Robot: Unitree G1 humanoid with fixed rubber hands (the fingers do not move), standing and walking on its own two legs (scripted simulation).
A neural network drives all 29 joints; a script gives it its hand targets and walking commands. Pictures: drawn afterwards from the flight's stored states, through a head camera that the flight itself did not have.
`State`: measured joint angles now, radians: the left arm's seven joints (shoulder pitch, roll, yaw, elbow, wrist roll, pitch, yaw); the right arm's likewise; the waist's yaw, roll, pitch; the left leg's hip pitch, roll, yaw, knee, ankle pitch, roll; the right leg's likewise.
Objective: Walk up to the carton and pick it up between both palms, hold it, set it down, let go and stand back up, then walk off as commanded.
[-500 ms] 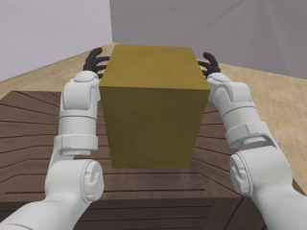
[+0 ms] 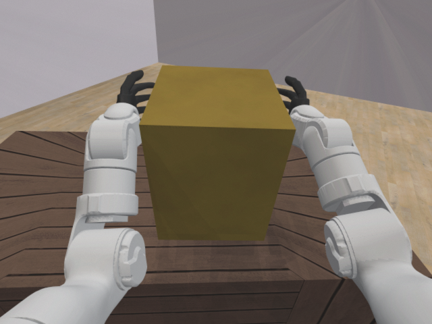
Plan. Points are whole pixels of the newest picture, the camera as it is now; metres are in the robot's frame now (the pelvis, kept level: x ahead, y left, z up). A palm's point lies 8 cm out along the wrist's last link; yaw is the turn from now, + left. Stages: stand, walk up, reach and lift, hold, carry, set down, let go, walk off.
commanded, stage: hold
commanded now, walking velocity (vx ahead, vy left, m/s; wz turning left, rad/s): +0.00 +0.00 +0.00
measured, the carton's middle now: (213, 153) +0.36 +0.00 +0.21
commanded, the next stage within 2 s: none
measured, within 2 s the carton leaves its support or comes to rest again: neither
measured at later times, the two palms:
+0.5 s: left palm (127, 112) +0.36 +0.15 +0.29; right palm (296, 115) +0.36 -0.15 +0.28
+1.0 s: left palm (128, 113) +0.36 +0.14 +0.28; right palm (297, 116) +0.36 -0.15 +0.28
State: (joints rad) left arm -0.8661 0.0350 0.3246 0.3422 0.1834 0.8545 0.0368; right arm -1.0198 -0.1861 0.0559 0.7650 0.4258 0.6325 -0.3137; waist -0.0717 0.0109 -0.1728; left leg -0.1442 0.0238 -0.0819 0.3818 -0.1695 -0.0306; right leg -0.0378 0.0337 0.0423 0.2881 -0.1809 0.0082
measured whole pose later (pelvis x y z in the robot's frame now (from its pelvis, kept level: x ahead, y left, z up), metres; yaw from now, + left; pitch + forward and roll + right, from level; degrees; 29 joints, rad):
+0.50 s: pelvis +0.00 +0.00 +0.00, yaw +0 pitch -3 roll -1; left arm -0.89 0.04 0.33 0.37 0.18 0.85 0.04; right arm -1.04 -0.18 0.04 0.79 0.42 0.63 -0.31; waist -0.07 0.01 -0.18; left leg -0.16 0.02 -0.08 0.38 -0.16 -0.03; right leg -0.06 0.03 0.04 0.29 -0.18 0.01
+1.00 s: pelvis +0.00 +0.00 +0.00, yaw +0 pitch -4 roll -1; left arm -0.87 0.04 0.33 0.35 0.18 0.85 0.04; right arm -1.02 -0.19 0.05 0.77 0.43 0.64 -0.31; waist -0.07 0.01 -0.18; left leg -0.15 0.02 -0.08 0.38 -0.17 -0.03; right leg -0.04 0.04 0.05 0.29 -0.18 0.01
